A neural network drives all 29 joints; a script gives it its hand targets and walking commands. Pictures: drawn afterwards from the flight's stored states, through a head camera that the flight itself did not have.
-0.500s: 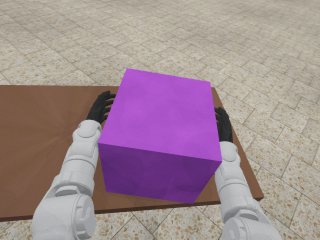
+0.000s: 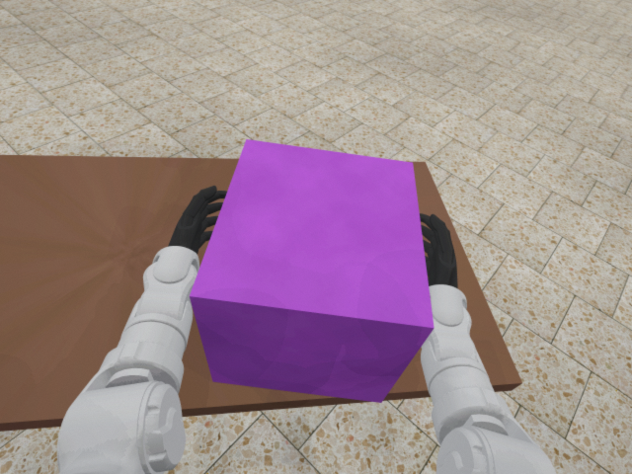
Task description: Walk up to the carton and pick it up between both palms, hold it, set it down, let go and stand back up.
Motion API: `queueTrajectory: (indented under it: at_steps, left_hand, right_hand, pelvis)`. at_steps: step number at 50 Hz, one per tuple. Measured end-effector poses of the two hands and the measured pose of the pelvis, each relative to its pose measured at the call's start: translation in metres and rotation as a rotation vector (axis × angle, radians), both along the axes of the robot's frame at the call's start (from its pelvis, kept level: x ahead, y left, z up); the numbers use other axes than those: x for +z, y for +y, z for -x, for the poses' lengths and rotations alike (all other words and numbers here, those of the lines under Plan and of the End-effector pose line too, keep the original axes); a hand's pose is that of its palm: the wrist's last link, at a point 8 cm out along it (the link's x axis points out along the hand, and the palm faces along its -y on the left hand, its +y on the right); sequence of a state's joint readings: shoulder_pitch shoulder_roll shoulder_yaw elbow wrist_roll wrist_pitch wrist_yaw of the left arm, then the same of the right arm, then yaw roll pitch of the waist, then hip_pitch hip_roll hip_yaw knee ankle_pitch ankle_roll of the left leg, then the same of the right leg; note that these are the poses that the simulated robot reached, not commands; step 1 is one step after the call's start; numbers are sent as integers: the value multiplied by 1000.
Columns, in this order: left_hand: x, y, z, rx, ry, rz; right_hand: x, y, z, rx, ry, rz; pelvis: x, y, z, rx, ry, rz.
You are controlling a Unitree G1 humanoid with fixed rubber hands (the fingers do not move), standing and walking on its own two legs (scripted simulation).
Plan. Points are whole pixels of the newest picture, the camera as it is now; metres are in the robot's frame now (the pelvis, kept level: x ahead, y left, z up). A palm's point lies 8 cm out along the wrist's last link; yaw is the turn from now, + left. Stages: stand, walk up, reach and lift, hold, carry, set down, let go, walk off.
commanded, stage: set down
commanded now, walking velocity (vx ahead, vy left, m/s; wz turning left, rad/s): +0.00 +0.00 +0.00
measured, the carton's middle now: (313, 271) +0.40 -0.02 +0.02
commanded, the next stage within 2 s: none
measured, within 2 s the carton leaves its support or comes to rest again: neither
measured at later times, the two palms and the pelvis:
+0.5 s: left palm (188, 245) +0.41 +0.15 +0.06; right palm (439, 278) +0.36 -0.18 +0.06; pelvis -0.01 +0.00 +0.00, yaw -1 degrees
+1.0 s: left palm (186, 246) +0.42 +0.16 +0.05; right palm (439, 280) +0.36 -0.18 +0.06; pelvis -0.01 +0.00 +0.00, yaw -2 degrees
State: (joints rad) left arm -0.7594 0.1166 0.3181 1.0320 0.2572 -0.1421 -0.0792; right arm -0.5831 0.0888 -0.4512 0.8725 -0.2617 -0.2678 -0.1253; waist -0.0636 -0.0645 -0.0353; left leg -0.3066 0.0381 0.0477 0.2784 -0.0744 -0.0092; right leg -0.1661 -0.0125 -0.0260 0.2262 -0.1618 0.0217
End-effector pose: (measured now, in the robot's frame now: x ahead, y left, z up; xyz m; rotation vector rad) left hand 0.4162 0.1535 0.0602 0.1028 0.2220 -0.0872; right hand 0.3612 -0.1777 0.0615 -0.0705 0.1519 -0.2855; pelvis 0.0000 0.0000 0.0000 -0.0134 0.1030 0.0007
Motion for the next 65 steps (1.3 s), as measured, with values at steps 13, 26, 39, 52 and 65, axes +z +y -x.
queueTrajectory:
  at_steps: [13,26,39,52,65]
  left_hand:
    - [-2,1,1,0,-11,5]
    - [-3,1,2,0,-15,8]
    - [-4,1,1,0,-15,14]
    - [-9,5,0,40,9,11]
    - [-31,-3,-16,52,44,42]
  right_hand:
    - [-2,1,2,0,-11,7]
    - [-2,0,3,4,-12,14]
    - [-2,0,3,6,-12,17]
    - [-11,-1,2,1,30,-19]
    - [-33,-5,-13,4,97,-56]
  pelvis:
    - [0,2,5,-9,3,1]
    - [-1,3,7,-9,10,3]
    - [-1,3,9,-8,9,2]
    - [-3,5,11,-31,28,1]
    - [-18,10,9,-33,192,16]
